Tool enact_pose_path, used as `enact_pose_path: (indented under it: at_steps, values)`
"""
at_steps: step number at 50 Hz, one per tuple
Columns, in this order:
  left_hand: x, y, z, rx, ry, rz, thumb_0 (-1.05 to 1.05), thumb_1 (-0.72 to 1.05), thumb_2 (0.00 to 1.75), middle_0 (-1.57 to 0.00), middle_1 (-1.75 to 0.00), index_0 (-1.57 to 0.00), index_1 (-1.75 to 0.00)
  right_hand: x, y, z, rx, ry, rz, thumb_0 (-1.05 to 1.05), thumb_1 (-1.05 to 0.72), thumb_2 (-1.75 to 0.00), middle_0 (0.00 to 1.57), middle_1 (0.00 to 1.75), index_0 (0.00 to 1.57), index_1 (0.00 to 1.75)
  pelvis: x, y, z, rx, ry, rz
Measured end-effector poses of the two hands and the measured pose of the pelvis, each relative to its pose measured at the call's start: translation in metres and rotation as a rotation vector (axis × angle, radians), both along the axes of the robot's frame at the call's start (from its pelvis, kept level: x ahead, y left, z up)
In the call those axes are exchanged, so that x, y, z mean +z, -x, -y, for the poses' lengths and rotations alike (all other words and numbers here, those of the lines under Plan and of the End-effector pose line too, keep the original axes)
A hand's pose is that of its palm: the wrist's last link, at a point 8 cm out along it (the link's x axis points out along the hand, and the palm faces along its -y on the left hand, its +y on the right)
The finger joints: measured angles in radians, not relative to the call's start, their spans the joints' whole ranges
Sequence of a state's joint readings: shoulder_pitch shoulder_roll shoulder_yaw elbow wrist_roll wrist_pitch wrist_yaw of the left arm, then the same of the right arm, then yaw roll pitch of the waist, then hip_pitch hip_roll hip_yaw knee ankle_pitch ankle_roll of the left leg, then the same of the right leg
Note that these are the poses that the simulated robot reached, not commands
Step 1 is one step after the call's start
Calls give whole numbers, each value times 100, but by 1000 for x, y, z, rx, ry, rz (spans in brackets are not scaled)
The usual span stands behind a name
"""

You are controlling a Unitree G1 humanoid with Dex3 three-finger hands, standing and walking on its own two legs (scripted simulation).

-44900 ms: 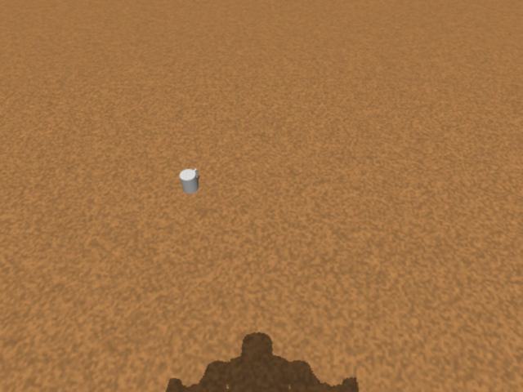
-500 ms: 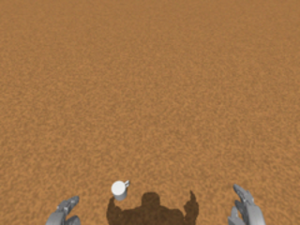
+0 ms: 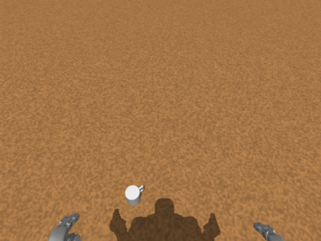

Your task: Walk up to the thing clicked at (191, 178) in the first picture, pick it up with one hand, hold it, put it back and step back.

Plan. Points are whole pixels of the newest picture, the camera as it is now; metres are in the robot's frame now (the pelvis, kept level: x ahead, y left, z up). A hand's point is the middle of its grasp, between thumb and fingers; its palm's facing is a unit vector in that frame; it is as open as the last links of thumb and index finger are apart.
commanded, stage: stand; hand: left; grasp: from above
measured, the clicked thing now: (135, 193) +0.48 +0.17 -0.69
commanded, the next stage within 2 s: none
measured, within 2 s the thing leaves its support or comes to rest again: neither
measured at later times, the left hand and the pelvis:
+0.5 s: hand out of the picture +0.03 +0.24 -0.13, palm faces +0.03 -0.95 -0.31, open 7.4 cm; pelvis +0.00 +0.01 +0.04, yaw +0 degrees
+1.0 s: hand out of the picture +0.04 +0.23 -0.12, palm faces +0.02 -0.95 -0.32, open 7.4 cm; pelvis -0.01 -0.01 +0.04, yaw +0 degrees
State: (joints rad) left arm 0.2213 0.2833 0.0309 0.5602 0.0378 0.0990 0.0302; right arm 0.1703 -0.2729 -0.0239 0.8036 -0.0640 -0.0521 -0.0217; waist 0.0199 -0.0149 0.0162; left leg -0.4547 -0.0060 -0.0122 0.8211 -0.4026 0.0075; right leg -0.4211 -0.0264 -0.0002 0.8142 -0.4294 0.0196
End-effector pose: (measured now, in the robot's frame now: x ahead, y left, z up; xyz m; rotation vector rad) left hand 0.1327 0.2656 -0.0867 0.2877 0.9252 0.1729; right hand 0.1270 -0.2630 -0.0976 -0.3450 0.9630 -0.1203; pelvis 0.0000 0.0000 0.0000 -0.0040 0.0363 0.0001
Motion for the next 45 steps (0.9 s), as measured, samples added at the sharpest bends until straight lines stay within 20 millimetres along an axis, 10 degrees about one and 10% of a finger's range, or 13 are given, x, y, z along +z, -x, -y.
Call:
enact_pose_path:
  at_steps: [20,45]
  values:
    - [-8,104,-16,127,26,-338,1,90,90,-21,-30,-20,-30,7,71,-3,-136,-31,-227,0,-91,-89,20,30,20,30,36,2,-9,-5,-2,101]
    - [1,97,-13,114,6,-335,1,90,90,-21,-30,-20,-30,11,84,22,-154,-22,-266,0,-91,-89,20,30,20,30,42,9,4,-1,0,109]
